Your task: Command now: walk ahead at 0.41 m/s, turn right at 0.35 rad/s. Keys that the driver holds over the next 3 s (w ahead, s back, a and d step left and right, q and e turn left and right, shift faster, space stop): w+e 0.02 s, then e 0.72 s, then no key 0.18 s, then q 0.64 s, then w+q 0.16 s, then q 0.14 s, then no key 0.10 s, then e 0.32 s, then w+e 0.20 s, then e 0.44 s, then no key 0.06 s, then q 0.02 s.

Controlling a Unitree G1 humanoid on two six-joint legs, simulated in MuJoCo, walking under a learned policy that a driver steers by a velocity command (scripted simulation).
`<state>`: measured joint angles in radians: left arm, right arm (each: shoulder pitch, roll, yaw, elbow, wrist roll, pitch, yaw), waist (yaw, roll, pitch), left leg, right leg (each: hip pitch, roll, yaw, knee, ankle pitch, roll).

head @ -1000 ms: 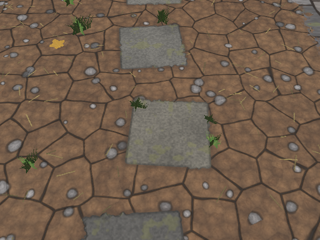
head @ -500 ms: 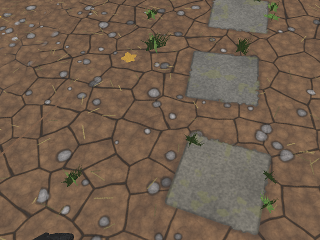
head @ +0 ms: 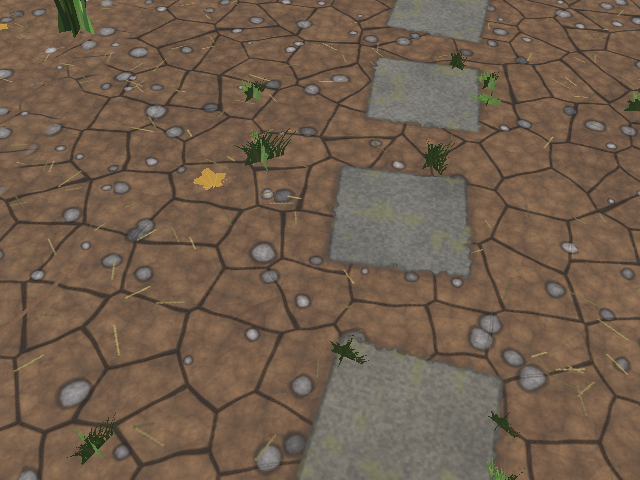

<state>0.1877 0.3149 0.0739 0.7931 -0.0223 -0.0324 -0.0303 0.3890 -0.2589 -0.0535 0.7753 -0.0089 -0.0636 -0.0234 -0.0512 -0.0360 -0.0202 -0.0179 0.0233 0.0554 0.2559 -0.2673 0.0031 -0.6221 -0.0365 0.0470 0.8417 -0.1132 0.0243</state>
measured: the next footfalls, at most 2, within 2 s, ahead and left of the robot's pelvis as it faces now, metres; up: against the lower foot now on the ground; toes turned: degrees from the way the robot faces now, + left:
right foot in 0.18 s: +0.22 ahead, -0.16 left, +0.00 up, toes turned -8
left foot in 0.64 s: +0.33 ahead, +0.04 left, +0.00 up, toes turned -28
